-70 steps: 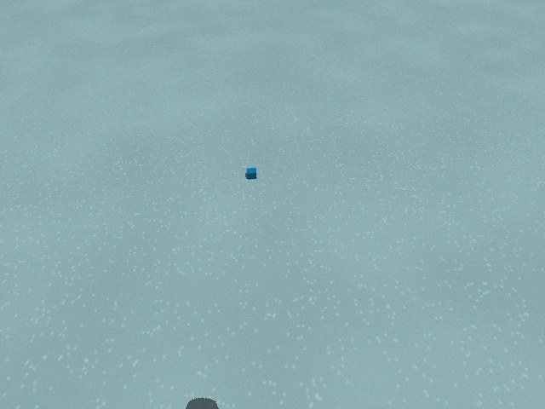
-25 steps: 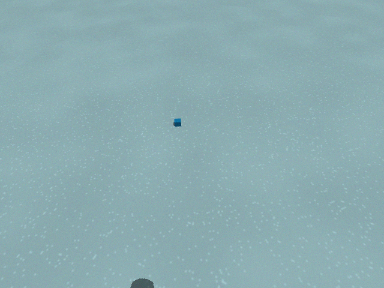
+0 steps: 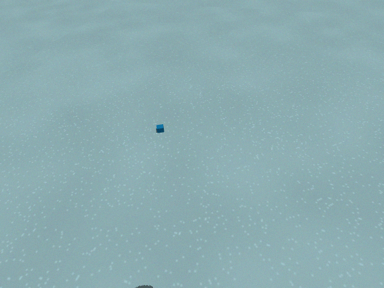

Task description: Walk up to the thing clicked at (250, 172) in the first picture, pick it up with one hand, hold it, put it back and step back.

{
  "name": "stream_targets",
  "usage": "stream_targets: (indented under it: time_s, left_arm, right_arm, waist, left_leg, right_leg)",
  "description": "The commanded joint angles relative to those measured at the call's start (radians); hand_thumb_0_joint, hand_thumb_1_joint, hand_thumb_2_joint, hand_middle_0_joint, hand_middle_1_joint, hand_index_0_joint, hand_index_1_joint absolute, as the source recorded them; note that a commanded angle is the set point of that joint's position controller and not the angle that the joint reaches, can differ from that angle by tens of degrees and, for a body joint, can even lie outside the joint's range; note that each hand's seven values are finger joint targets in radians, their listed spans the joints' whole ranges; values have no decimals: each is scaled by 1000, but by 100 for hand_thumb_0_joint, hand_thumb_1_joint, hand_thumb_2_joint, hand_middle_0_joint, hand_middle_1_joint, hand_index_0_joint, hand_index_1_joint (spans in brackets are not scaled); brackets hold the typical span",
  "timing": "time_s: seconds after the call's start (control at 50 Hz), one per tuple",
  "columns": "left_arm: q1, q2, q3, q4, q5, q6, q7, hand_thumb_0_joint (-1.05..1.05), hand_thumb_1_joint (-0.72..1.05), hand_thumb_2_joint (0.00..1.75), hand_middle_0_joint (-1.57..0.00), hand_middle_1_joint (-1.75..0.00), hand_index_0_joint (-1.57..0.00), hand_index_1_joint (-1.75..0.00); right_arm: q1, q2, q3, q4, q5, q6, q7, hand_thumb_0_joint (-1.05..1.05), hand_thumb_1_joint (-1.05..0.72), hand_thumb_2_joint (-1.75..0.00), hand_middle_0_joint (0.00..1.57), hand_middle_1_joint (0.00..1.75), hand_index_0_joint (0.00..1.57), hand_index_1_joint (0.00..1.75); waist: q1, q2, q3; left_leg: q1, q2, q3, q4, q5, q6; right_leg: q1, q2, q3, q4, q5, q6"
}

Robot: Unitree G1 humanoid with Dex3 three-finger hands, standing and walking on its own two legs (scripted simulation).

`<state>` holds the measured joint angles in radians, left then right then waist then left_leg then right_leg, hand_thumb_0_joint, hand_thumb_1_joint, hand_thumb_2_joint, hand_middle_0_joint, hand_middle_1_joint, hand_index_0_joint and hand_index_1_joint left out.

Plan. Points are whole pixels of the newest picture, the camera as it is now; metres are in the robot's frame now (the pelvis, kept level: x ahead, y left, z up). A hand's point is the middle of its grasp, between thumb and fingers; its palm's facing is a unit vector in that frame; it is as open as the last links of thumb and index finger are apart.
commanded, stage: walk up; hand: left
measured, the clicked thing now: (160, 128) +1.36 +0.29 -0.75
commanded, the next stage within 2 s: none
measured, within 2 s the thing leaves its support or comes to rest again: neither
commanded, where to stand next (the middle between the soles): +0.97 +0.04 m, yaw +0 degrees
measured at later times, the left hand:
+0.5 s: hand (99, 274) +0.21 +0.26 -0.16, palm faces +0.07 -0.93 -0.36, open 7.4 cm
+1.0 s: hand (127, 168) +0.51 +0.24 -0.13, palm faces +0.04 -0.90 -0.44, open 7.4 cm
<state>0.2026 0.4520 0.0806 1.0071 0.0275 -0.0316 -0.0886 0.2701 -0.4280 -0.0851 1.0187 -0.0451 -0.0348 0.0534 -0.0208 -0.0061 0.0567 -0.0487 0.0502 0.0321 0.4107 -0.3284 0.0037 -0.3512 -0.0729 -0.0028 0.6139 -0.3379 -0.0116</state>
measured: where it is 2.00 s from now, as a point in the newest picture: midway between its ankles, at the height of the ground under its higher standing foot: (196, 190)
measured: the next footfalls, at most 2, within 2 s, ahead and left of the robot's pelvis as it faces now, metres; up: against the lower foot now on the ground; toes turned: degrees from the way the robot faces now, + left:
right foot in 0.02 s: +0.12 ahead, -0.13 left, +0.00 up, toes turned -3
left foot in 0.50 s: +0.37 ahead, +0.13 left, +0.00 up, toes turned +7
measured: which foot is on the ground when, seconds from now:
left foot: down 0.00-0.02, up 0.04-0.48, down 0.50-0.92, up 0.94-1.00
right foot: up 0.00-0.00, down 0.02-0.54, up 0.56-0.88, down 0.90-1.00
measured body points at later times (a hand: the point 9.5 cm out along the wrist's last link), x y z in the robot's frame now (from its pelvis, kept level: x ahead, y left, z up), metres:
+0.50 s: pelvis +0.22 -0.02 -0.01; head +0.24 -0.01 +0.43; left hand +0.21 +0.31 -0.13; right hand +0.34 -0.33 -0.12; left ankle +0.33 +0.12 -0.74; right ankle +0.08 -0.13 -0.73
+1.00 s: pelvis +0.45 -0.05 -0.02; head +0.45 -0.09 +0.43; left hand +0.51 +0.28 -0.10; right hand +0.52 -0.37 -0.16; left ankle +0.36 +0.10 -0.67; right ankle +0.53 -0.15 -0.74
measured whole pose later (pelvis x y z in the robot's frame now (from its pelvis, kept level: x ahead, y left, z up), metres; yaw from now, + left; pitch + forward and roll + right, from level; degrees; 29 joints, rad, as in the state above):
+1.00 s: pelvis +0.45 -0.05 -0.02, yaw +2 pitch -4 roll +1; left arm 0.28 0.40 0.06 0.85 0.01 -0.10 -0.05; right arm 0.30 -0.45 -0.06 0.88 -0.01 -0.02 0.05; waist 0.01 0.06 0.08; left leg -0.30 0.04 0.00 1.11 -0.49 0.04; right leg -0.39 -0.06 -0.07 0.73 -0.27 -0.03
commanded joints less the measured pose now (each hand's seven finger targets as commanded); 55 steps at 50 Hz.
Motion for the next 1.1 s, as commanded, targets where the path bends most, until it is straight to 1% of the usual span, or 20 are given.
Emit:
stream_targets:
  time_s: [0.0, 0.02, 0.04, 0.06, 0.16, 0.28, 0.38, 0.46, 0.48, 0.52, 0.54, 0.62, 0.74, 0.84, 0.88, 0.9, 0.92, 0.94, 1.0, 1.08]
  left_arm:
    - [310, 243, 91, 28, 8, -41, 36, 0, 90, 90, -20, -30, -20, -30]
    - [371, 312, 110, 14, 18, -46, 51, 0, 90, 90, -20, -30, -20, -30]
    - [211, 336, 96, -61, 18, -51, 53, 0, 90, 90, -20, -30, -20, -30]
    - [82, 358, 90, -114, 5, -50, 50, 0, 90, 90, -20, -30, -20, -30]
    - [28, 228, 55, -128, -21, -78, 56, 0, 90, 90, -20, -30, -20, -30]
    - [47, 236, 65, -170, -18, -93, 60, 0, 90, 90, -20, -30, -20, -30]
    - [138, 226, 62, -157, -18, -84, 58, 0, 90, 90, -20, -30, -20, -30]
    - [149, 226, 44, -175, -27, -67, 67, 0, 90, 90, -20, -30, -20, -30]
    - [166, 187, 29, -189, -31, -62, 70, 0, 90, 90, -20, -30, -20, -30]
    - [225, 122, 20, -209, -58, -56, 78, 0, 90, 90, -20, -30, -20, -30]
    - [157, 200, 23, -198, -45, -52, 89, 0, 90, 90, -20, -30, -20, -30]
    - [166, 159, 11, -179, -55, -52, 61, 0, 90, 90, -20, -30, -20, -30]
    - [99, 127, 15, -218, -28, -55, 26, 0, 90, 90, -20, -30, -20, -30]
    - [222, 176, 58, -144, -16, -59, 25, 0, 90, 90, -20, -30, -20, -30]
    - [374, 274, 101, -116, -8, -72, 45, 0, 90, 90, -20, -30, -20, -30]
    - [365, 330, 102, -156, -9, -87, 55, 0, 90, 90, -20, -30, -20, -30]
    - [268, 349, 89, -183, -24, -86, 56, 0, 90, 90, -20, -30, -20, -30]
    - [189, 336, 83, -207, -29, -82, 58, 0, 90, 90, -20, -30, -20, -30]
    - [112, 256, 63, -210, -33, -87, 66, 0, 90, 90, -20, -30, -20, -30]
    - [140, 223, 51, -215, -29, -99, 66, 0, 90, 90, -20, -30, -20, -30]
  right_arm:
    - [-178, -133, -28, -151, -3, -22, -6, 0, -90, -90, 20, 30, 20, 30]
    - [-142, -76, -5, -168, 4, -16, -6, 0, -90, -90, 20, 30, 20, 30]
    - [-106, -134, -21, -167, 21, -5, -11, 0, -90, -90, 20, 30, 20, 30]
    - [-109, -221, -42, -155, 19, -6, -11, 0, -90, -90, 20, 30, 20, 30]
    - [16, -193, -35, -84, 41, -14, 10, 0, -90, -90, 20, 30, 20, 30]
    - [-82, -183, -39, -166, 22, -7, 35, 0, -90, -90, 20, 30, 20, 30]
    - [-207, -144, -31, -231, 17, -26, 44, 0, -90, -90, 20, 30, 20, 30]
    - [-51, -161, -53, -197, 7, -37, 20, 0, -90, -90, 20, 30, 20, 30]
    - [110, -208, -73, -162, -9, -43, 10, 0, -90, -90, 20, 30, 20, 30]
    - [240, -330, -107, -178, 0, -50, -7, 0, -90, -90, 20, 30, 20, 30]
    - [203, -322, -117, -186, 33, -48, -11, 0, -90, -90, 20, 30, 20, 30]
    - [33, -215, -53, -240, 52, -52, -28, 0, -90, -90, 20, 30, 20, 30]
    - [-10, -236, -49, -283, 34, -70, -18, 0, -90, -90, 20, 30, 20, 30]
    - [-88, -221, -37, -306, 45, -55, -6, 0, -90, -90, 20, 30, 20, 30]
    - [-13, -129, -9, -301, 37, -49, -4, 0, -90, -90, 20, 30, 20, 30]
    - [55, -104, 5, -299, 42, -39, -5, 0, -90, -90, 20, 30, 20, 30]
    - [44, -201, -24, -278, 34, -28, -15, 0, -90, -90, 20, 30, 20, 30]
    - [36, -235, -32, -256, 33, -25, -20, 0, -90, -90, 20, 30, 20, 30]
    - [63, -205, -28, -200, 54, -17, -8, 0, -90, -90, 20, 30, 20, 30]
    - [80, -180, -32, -192, 37, -5, 11, 0, -90, -90, 20, 30, 20, 30]
  waist:
    - [208, -189, -131]
    - [230, -383, -90]
    - [146, -271, -43]
    - [99, -194, 62]
    - [23, -97, 70]
    - [35, -80, 124]
    - [95, -64, 56]
    - [14, 7, -48]
    - [-56, 86, -142]
    - [-101, 313, -260]
    - [-98, 203, -242]
    - [1, 89, -51]
    - [5, 165, 22]
    - [104, 84, -28]
    - [184, -263, -94]
    - [147, -328, -74]
    - [115, -249, -39]
    - [86, -202, 9]
    - [33, -136, 44]
    - [36, -138, 0]
  left_leg:
    - [-520, -7, 41, 414, -294, 93]
    - [-704, -114, -14, 669, -369, 56]
    - [-668, -106, -112, 758, -247, 33]
    - [-624, -27, -158, 749, -169, 33]
    - [-499, 9, -176, 637, 75, 23]
    - [-555, 36, -140, 402, 179, -23]
    - [-430, 38, -8, 162, 239, 16]
    - [-142, -40, 65, 72, 198, 67]
    - [72, -38, 33, 78, 140, 115]
    - [419, 356, -700, -63, 53, 298]
    - [362, 403, -722, -78, 65, 349]
    - [-34, 234, -196, -90, 417, 211]
    - [-150, 214, -61, -80, 400, 243]
    - [-439, 146, -33, 66, -113, 163]
    - [-571, -2, 73, 551, -123, 100]
    - [-644, -83, 19, 771, -216, 49]
    - [-631, -47, -51, 846, -215, 35]
    - [-631, -3, -85, 854, -178, 37]
    - [-547, 51, -120, 751, -6, 44]
    - [-484, 41, -71, 600, 83, 13]
  right_leg:
    - [610, 34, -7, -144, 36, 4]
    - [574, -138, 319, -296, -335, -30]
    - [367, -344, 692, -543, -665, -121]
    - [211, -380, 748, -575, -716, -188]
    - [153, -180, 253, -482, -191, -133]
    - [191, -184, 131, -514, -109, -171]
    - [315, -154, 11, -362, 318, -145]
    - [274, -122, -34, -43, 564, -131]
    - [173, -70, -60, 196, 549, -100]
    - [-307, 188, -22, 605, -179, -27]
    - [-330, 88, 93, 671, -224, -54]
    - [-170, 10, 120, 540, -38, -31]
    - [-88, -39, -1, 106, 81, 6]
    - [305, 23, -71, 41, 250, -12]
    - [467, -75, 152, -146, -133, -68]
    - [410, -310, 605, -366, -315, -134]
    - [317, -375, 772, -443, -403, -209]
    - [239, -367, 774, -458, -428, -230]
    - [125, -217, 365, -408, -189, -148]
    - [125, -164, 190, -390, -16, -173]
